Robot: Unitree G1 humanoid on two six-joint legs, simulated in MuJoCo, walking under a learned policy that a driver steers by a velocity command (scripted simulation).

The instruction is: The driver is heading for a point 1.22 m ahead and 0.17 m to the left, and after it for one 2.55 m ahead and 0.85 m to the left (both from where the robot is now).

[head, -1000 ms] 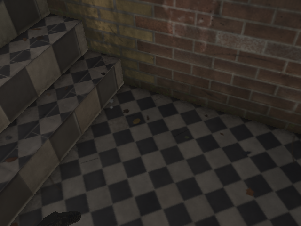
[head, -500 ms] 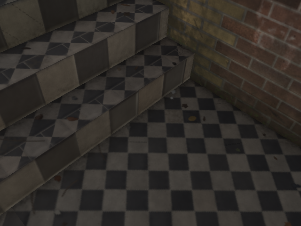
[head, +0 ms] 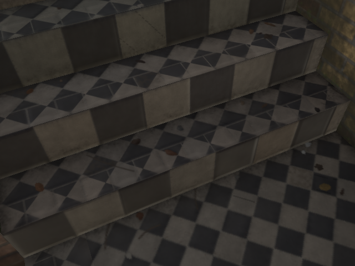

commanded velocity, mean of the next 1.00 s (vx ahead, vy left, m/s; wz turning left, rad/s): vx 0.49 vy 0.00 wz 0.27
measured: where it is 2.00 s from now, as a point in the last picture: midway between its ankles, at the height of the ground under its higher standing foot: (191, 160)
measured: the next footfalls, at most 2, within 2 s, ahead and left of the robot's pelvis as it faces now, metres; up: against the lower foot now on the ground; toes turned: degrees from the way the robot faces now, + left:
left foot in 0.24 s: +0.24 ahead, +0.15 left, +0.00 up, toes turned +12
right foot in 0.74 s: +0.55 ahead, +0.02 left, +0.00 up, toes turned +10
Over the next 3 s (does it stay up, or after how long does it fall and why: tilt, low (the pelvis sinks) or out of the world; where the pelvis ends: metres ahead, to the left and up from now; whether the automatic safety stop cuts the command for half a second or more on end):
stays up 1.32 0.02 0.44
